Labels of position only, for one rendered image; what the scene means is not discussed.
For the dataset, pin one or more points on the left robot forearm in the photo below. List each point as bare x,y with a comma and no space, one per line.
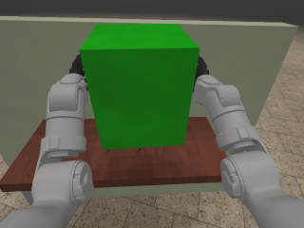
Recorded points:
65,121

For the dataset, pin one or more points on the right robot hand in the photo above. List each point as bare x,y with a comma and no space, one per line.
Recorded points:
201,70

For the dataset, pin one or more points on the carton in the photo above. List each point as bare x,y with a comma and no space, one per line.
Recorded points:
140,80

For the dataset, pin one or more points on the right robot forearm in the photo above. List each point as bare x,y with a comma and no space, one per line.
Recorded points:
235,133

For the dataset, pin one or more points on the table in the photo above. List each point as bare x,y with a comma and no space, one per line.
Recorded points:
196,161

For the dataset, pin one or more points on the left robot upper arm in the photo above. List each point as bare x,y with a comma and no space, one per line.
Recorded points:
58,190

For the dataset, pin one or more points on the left robot hand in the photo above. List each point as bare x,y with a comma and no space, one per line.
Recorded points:
77,67

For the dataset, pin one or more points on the right robot upper arm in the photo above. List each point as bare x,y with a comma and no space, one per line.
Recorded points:
252,178

